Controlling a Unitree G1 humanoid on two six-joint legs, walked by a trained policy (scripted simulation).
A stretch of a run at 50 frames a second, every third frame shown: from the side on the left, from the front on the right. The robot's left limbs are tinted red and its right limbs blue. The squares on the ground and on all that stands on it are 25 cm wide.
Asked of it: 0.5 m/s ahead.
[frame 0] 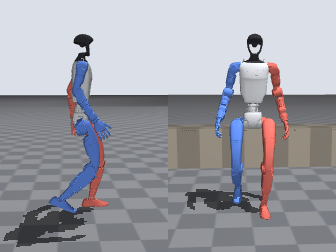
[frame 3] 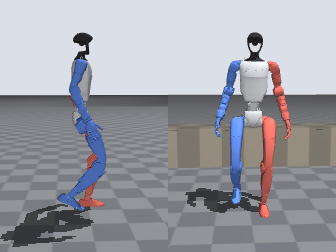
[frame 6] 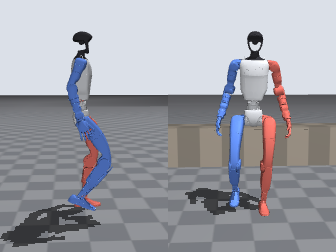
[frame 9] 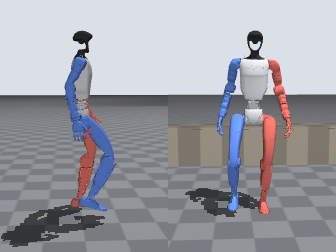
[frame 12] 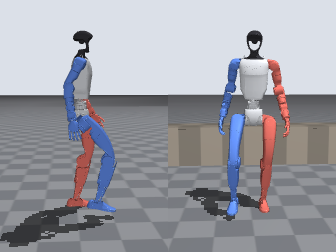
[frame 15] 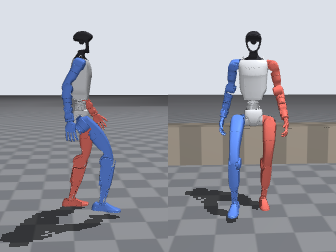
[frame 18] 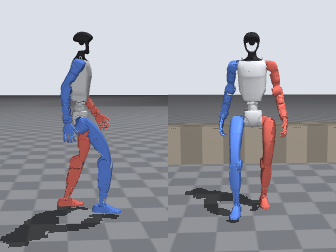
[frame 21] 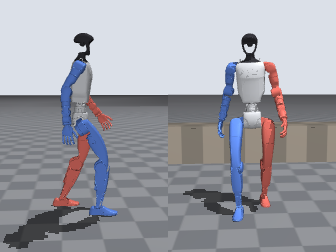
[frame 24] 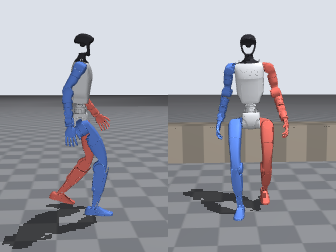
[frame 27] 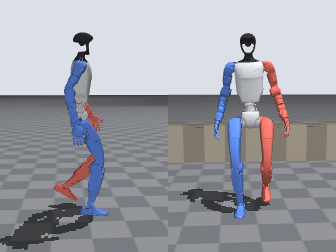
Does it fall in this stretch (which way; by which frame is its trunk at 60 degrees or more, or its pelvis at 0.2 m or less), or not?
no
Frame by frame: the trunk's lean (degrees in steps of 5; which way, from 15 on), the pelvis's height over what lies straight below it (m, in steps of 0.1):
0: 5, 0.8
3: 5, 0.8
6: 0, 0.8
9: 0, 0.8
12: 0, 0.8
15: 0, 0.8
18: 5, 0.8
21: 5, 0.8
24: 5, 0.8
27: 5, 0.8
